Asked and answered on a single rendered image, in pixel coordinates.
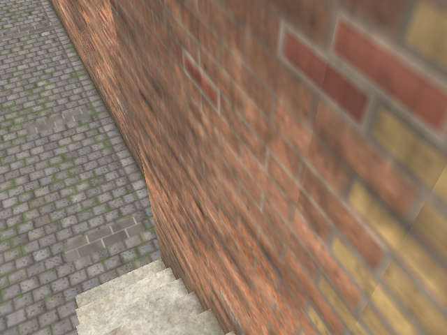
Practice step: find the stairs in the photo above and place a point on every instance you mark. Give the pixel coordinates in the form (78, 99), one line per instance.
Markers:
(146, 301)

